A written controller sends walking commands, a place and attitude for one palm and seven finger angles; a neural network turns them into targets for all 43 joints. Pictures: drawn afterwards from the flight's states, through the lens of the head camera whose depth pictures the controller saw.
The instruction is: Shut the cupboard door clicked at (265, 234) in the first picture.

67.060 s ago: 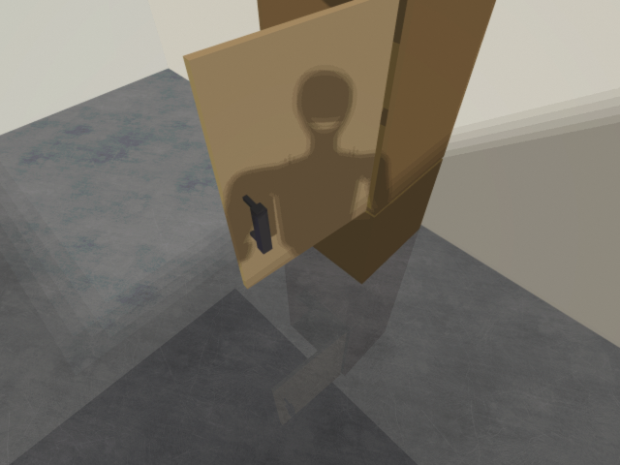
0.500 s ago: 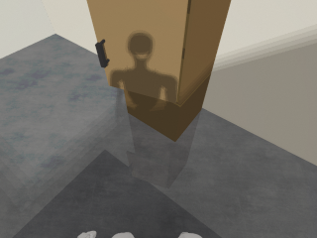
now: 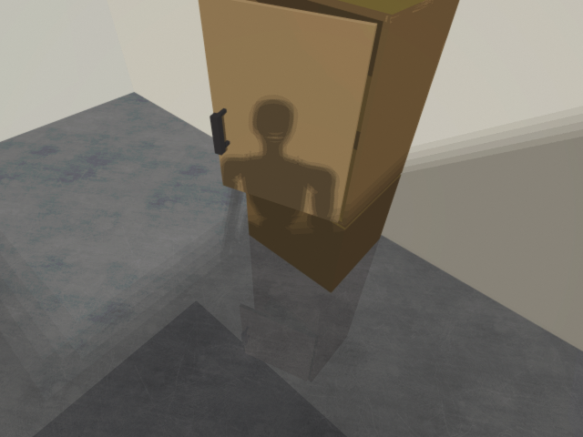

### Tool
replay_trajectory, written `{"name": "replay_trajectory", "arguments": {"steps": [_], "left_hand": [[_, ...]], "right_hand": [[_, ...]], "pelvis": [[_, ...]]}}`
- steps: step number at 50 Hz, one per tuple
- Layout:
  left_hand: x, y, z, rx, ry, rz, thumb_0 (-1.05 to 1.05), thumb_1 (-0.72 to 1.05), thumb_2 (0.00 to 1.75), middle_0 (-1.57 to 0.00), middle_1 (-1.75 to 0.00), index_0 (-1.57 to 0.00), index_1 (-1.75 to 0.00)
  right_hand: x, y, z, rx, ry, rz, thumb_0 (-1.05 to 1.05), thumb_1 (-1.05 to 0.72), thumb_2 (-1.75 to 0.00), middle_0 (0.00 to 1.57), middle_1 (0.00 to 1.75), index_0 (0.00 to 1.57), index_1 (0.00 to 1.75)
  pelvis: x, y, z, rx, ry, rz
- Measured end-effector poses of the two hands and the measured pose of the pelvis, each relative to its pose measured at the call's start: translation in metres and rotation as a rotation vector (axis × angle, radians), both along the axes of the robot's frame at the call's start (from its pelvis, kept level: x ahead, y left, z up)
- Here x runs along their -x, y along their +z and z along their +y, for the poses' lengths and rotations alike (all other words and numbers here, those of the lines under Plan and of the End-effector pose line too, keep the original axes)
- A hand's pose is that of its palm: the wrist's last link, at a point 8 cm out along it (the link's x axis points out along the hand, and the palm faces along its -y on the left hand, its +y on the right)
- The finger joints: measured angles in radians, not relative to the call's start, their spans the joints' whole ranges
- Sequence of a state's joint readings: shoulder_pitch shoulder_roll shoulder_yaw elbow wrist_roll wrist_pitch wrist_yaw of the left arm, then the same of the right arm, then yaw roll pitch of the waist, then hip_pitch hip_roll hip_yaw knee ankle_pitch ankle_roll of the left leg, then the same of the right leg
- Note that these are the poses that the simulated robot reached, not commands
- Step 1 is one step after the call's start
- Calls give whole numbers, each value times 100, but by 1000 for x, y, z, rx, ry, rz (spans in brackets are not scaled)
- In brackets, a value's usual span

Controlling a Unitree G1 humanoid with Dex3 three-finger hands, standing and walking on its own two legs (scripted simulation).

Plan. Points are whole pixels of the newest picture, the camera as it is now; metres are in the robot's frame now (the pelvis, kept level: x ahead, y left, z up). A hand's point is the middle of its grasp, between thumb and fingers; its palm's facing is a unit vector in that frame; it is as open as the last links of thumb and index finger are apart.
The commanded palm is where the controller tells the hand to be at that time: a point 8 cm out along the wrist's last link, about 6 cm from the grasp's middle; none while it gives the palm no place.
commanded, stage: let the arm hang, fingers relaxed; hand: left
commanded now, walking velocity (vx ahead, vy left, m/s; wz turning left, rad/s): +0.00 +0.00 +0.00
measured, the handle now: (221, 131) +0.94 +0.27 -0.10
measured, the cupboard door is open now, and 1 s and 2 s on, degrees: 17 17 17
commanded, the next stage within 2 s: look to check the result in 0.28 s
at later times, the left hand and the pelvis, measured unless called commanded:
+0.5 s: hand out of the picture -0.02 +0.16 -0.18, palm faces +0.03 -0.98 -0.17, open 7.3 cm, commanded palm none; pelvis +0.00 +0.00 +0.00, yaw -1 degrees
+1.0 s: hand out of the picture +0.01 +0.17 -0.17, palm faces +0.02 -0.98 -0.21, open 7.3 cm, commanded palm none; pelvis +0.00 -0.02 +0.00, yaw +0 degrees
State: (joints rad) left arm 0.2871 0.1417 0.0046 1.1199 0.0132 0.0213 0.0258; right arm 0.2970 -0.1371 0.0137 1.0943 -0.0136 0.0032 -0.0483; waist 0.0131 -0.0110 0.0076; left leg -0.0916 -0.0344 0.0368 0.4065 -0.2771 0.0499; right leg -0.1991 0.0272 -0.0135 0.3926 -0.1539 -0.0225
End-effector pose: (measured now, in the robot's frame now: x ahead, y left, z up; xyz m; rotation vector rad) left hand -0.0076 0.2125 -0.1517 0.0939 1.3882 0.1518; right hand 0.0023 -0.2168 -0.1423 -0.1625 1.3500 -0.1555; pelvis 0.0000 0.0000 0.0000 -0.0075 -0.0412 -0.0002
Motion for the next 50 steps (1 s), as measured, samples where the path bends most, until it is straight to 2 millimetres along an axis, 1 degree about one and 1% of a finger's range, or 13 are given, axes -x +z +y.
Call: {"name": "replay_trajectory", "arguments": {"steps": [13,20,25,32,40,50], "left_hand": [[19,2,-2,-3,-1,56,0,91,90,-20,-30,-20,-29],[20,3,-1,-12,-5,65,0,91,90,-20,-30,-20,-29],[13,3,-1,-18,-11,49,0,91,90,-20,-30,-20,-29],[2,4,-1,-25,-19,21,0,91,90,-20,-30,-20,-29],[-9,6,0,-39,-25,-5,0,91,90,-20,-30,-20,-29],[-16,9,4,-59,-31,-6,0,91,90,-20,-30,-20,-29]], "right_hand": [[37,-3,7,-26,-33,88,0,-91,-90,20,30,20,30],[46,-4,6,-29,-47,107,0,-91,-90,20,30,20,30],[45,-4,4,-28,-47,102,0,-91,-90,20,30,20,30],[37,-4,-4,-22,-42,81,0,-91,-90,20,30,20,30],[26,-3,-15,-9,-31,59,0,-91,-90,20,30,20,30],[15,-1,-31,11,-18,57,0,-91,-90,20,30,20,30]], "pelvis": [[2,1,-1,-4,-8,6],[1,0,-3,-6,-11,2],[2,0,-4,-8,-12,1],[2,0,-7,-9,-12,2],[1,0,-11,-10,-10,2],[-1,1,-17,-10,-7,8]]}}
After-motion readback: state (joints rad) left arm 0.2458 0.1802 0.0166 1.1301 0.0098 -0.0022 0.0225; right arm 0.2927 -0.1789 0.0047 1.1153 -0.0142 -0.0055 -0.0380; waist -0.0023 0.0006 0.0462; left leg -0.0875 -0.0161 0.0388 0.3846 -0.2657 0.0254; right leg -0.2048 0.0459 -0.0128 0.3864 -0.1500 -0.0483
